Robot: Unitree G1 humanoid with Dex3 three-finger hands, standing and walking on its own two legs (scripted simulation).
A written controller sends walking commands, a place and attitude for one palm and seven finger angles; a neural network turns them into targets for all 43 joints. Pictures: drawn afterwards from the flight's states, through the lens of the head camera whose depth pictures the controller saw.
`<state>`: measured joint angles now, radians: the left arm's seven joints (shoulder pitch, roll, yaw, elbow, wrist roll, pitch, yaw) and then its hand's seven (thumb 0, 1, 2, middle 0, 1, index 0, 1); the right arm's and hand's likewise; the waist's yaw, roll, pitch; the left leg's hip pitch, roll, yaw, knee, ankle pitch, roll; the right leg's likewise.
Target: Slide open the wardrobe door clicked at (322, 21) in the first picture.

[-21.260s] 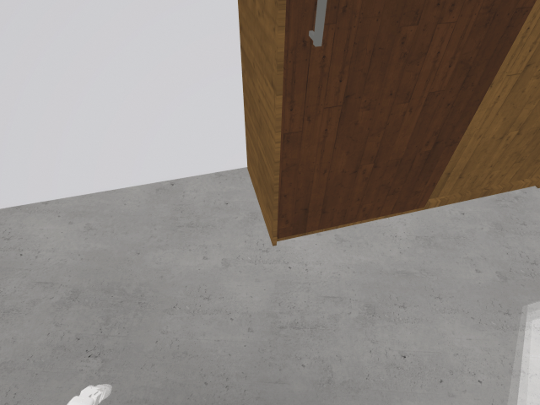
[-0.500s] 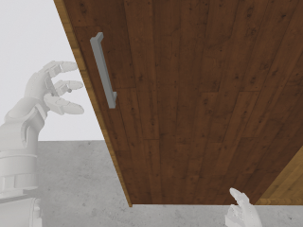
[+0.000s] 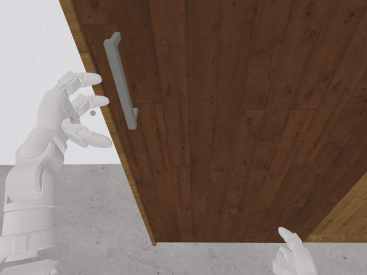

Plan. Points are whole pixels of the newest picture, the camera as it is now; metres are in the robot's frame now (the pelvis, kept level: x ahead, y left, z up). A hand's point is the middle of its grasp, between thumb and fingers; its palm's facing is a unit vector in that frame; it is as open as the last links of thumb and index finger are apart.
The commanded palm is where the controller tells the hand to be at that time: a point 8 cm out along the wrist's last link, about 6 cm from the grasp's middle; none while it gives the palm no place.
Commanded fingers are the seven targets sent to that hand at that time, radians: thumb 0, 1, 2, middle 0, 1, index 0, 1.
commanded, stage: feel for the door with the fingertips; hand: left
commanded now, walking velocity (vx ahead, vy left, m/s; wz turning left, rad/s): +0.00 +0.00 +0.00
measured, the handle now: (125, 85) +0.42 +0.15 +0.24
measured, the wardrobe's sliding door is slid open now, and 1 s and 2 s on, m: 0.00 0.00 0.00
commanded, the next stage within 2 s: slide the fingers in behind the handle in 1.04 s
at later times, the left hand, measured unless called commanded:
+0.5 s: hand (98, 98) +0.34 +0.17 +0.26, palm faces +0.09 -0.99 -0.05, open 14.0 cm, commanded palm +0.32 +0.22 +0.25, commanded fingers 0.00 -0.50 0.30 -0.30 -1.20 -0.30 -1.20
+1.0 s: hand (102, 95) +0.37 +0.18 +0.24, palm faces +0.09 -0.99 -0.04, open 14.0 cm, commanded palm +0.34 +0.23 +0.25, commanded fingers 0.00 -0.50 0.30 -0.30 -1.20 -0.30 -1.20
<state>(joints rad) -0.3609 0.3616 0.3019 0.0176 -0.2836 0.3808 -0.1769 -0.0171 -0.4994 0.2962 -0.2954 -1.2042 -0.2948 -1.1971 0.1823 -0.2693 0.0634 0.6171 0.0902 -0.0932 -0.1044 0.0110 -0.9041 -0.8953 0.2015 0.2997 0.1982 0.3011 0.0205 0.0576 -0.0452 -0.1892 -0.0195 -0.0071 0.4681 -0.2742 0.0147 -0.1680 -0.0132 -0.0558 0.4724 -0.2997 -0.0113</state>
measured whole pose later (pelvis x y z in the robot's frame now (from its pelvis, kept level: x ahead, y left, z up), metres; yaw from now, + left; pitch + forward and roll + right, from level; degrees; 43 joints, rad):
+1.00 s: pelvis -0.01 -0.01 +0.00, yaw +0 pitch -1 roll +0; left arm -0.55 0.37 0.27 0.18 -0.25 0.48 -0.09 -0.02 -0.50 0.30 -0.31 -1.22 -0.30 -1.20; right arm 0.18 -0.27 0.06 0.64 0.10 -0.05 -0.10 0.01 -0.90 -0.90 0.20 0.30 0.20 0.30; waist 0.00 0.06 -0.06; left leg -0.18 -0.01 -0.01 0.45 -0.26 0.01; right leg -0.16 0.00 -0.06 0.46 -0.29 -0.02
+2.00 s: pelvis -0.01 +0.00 +0.00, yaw +0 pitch -2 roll +0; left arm -0.47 0.27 0.20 -0.03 -0.24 0.54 0.00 -0.02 -0.50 0.30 -0.30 -1.20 -0.29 -1.21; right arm 0.13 -0.23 0.08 0.62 0.09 -0.03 -0.08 0.01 -0.90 -0.90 0.20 0.30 0.20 0.30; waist 0.03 0.06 -0.07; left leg -0.17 -0.02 -0.01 0.47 -0.27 0.02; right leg -0.15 -0.02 -0.06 0.47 -0.29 -0.01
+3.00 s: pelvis -0.02 +0.01 +0.00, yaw +1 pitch -3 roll +0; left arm -0.55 0.20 0.13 0.05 -0.20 0.49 0.06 -0.02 -0.50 0.30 -0.30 -1.20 -0.26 -1.30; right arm 0.13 -0.22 0.08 0.65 0.08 -0.02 -0.08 0.01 -0.90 -0.90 0.20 0.30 0.20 0.30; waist 0.06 0.05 -0.04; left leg -0.17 -0.03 -0.03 0.46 -0.25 0.02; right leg -0.13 -0.03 -0.08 0.46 -0.28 -0.01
